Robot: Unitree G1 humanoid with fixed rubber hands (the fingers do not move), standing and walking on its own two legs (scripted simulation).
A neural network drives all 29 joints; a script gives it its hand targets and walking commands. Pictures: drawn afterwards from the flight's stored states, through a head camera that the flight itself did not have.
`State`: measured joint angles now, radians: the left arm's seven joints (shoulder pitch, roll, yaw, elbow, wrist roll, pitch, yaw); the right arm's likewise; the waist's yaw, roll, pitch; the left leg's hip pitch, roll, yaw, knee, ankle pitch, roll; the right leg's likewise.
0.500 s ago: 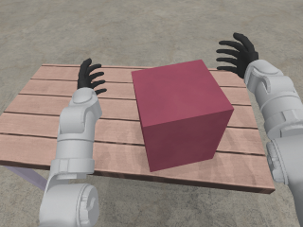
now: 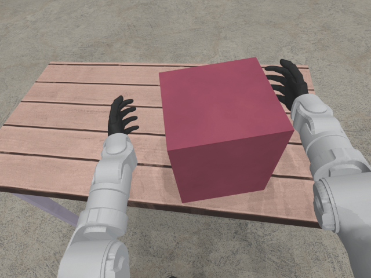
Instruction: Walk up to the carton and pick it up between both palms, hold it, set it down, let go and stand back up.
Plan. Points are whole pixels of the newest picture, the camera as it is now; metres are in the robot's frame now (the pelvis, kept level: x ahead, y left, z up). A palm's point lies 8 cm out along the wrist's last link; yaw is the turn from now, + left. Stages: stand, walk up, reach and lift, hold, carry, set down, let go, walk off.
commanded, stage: reach and lift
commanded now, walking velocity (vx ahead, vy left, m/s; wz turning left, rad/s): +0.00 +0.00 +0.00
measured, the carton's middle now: (215, 136) +0.45 +0.03 +0.03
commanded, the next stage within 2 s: none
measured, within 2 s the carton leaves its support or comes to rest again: neither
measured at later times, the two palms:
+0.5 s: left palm (134, 134) +0.40 +0.21 +0.07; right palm (279, 105) +0.52 -0.10 +0.07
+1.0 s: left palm (137, 135) +0.39 +0.20 +0.07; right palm (274, 106) +0.51 -0.08 +0.08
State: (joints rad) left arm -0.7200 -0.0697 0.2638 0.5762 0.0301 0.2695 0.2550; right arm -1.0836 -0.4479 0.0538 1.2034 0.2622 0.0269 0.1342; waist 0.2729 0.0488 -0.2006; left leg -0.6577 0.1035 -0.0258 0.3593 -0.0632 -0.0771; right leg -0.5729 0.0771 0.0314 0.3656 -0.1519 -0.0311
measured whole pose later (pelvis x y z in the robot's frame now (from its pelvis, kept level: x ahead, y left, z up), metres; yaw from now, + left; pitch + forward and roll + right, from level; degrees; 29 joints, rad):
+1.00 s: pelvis +0.01 +0.00 +0.00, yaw -1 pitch +22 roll -1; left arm -0.73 -0.26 0.54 0.60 0.35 0.03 0.15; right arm -1.06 -0.23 -0.29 1.27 -0.16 -0.18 0.10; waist 0.23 0.02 -0.18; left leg -0.64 0.11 0.01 0.32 -0.06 -0.08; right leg -0.57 0.07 0.03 0.34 -0.15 -0.04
